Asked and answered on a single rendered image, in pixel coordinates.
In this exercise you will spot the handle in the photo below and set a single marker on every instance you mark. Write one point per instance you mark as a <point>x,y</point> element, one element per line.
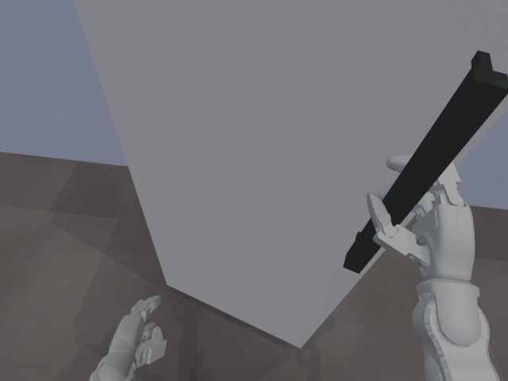
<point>474,101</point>

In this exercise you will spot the robot right forearm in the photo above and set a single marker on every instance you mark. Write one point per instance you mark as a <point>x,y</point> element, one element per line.
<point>453,331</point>

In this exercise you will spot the left robot hand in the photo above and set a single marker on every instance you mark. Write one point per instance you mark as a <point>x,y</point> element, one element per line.
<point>132,335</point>

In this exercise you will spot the fridge door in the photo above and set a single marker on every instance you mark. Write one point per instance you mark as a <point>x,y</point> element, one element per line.
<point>254,129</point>

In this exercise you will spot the robot left forearm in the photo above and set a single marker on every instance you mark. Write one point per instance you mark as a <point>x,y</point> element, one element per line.
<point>116,366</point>

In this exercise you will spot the right robot hand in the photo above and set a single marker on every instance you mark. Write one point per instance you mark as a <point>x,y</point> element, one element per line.
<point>447,228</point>

